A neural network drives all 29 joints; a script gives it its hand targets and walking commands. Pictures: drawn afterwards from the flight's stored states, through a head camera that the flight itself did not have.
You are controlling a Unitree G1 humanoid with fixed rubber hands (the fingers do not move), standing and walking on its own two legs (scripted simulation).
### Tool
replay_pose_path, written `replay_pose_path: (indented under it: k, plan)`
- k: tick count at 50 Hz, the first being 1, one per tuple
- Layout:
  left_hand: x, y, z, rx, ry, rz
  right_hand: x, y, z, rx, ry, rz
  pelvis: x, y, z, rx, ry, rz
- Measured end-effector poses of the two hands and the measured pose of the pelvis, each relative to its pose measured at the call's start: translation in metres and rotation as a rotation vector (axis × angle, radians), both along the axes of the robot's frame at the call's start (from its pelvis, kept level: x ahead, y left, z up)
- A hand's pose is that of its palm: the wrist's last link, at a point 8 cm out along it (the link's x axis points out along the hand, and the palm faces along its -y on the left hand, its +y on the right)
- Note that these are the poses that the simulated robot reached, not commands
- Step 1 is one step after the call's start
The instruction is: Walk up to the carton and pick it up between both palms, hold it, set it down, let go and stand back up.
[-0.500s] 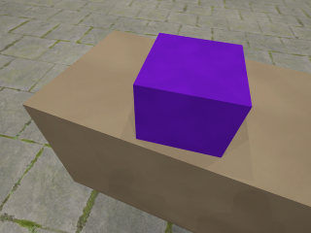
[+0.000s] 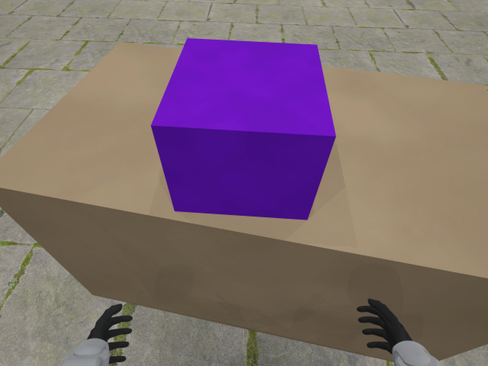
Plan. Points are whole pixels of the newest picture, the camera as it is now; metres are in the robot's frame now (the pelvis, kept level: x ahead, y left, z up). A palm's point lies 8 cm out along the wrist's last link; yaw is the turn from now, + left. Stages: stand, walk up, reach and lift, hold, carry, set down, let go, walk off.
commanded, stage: reach and lift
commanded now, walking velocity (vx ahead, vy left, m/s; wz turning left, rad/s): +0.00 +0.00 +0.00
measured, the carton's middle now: (246, 127) +0.56 +0.02 +0.06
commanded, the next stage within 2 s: none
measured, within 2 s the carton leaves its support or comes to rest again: neither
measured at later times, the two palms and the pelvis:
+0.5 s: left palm (80, 344) +0.17 +0.27 -0.05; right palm (379, 329) +0.20 -0.21 -0.06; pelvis +0.02 +0.02 +0.01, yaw -1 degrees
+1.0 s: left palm (83, 319) +0.19 +0.26 +0.00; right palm (403, 334) +0.18 -0.22 -0.02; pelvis +0.02 +0.04 +0.02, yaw -3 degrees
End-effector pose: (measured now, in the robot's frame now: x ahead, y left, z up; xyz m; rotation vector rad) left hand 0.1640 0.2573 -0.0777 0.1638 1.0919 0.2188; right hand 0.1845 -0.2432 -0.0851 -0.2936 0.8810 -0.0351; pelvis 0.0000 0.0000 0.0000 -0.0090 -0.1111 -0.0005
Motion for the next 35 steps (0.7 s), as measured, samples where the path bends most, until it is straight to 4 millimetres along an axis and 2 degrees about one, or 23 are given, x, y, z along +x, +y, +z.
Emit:
replay_pose_path:
  k: [5, 8, 11, 15, 21, 26, 32, 35]
  plan:
    - [-0.04, -0.003, -0.022, -0.034, 0.1, 0.055, -0.021, -0.018, 0.009, -0.04, 0.019, -0.045, -0.001, -0.004, 0.001, 0.008, 0.017, -0.025]
    - [-0.048, 0.002, -0.024, -0.024, 0.061, 0.087, -0.026, -0.015, 0.013, -0.032, 0.021, -0.037, -0.001, -0.008, 0.0, 0.005, 0.043, -0.025]
    - [-0.042, 0.01, -0.018, -0.004, -0.003, 0.105, -0.022, -0.004, 0.011, 0.002, 0.017, -0.027, -0.001, -0.009, 0.0, 0.002, 0.063, -0.014]
    - [-0.022, 0.018, 0.0, 0.018, -0.086, 0.089, -0.007, 0.019, 0.007, 0.057, -0.027, -0.012, 0.0, -0.005, 0.0, -0.003, 0.069, -0.005]
    - [0.001, 0.019, 0.025, -0.006, -0.141, 0.03, 0.015, 0.04, 0.017, 0.1, -0.136, -0.037, 0.008, 0.01, 0.006, -0.008, 0.042, -0.011]
    - [0.001, 0.014, 0.032, -0.044, -0.161, 0.025, 0.016, 0.035, 0.028, 0.086, -0.162, -0.057, 0.017, 0.022, 0.012, -0.009, 0.022, -0.025]
    - [-0.009, 0.009, 0.027, -0.079, -0.189, 0.037, 0.003, 0.017, 0.046, 0.041, -0.175, -0.088, 0.026, 0.029, 0.015, -0.01, 0.026, -0.031]
    - [-0.007, 0.008, 0.028, -0.077, -0.231, 0.034, -0.002, 0.013, 0.054, 0.035, -0.191, -0.09, 0.026, 0.03, 0.015, -0.01, 0.035, -0.034]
